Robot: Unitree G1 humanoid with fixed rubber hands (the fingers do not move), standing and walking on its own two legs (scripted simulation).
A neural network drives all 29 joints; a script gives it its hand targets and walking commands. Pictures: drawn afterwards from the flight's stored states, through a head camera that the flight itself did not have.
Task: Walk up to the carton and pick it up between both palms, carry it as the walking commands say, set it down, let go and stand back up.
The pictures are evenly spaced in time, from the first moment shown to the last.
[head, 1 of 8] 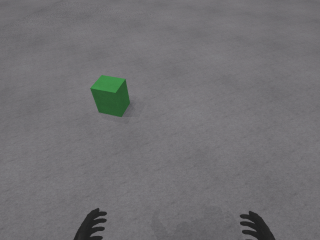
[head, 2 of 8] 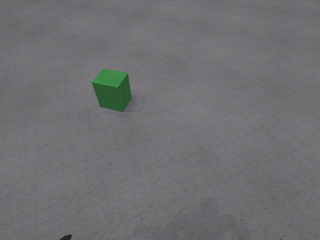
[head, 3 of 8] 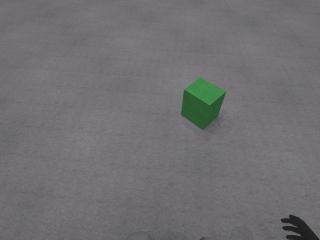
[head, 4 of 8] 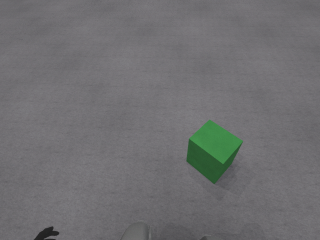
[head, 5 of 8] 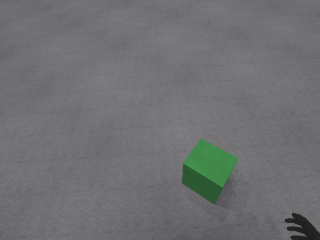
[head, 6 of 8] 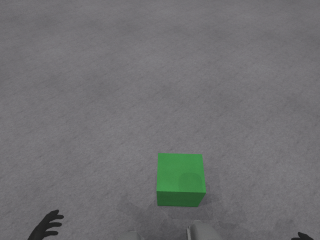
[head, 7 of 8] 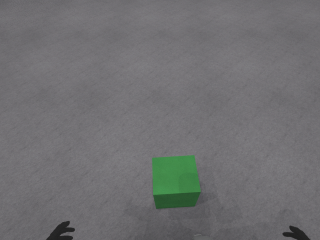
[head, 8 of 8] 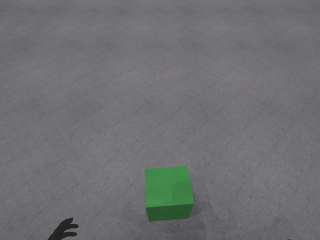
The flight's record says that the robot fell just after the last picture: no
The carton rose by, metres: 0.00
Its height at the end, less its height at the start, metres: +0.00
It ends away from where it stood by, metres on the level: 0.00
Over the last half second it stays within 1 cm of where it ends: yes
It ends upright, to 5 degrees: yes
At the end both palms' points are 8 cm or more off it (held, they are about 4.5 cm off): yes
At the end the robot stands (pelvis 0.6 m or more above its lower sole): yes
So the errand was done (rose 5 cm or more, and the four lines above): no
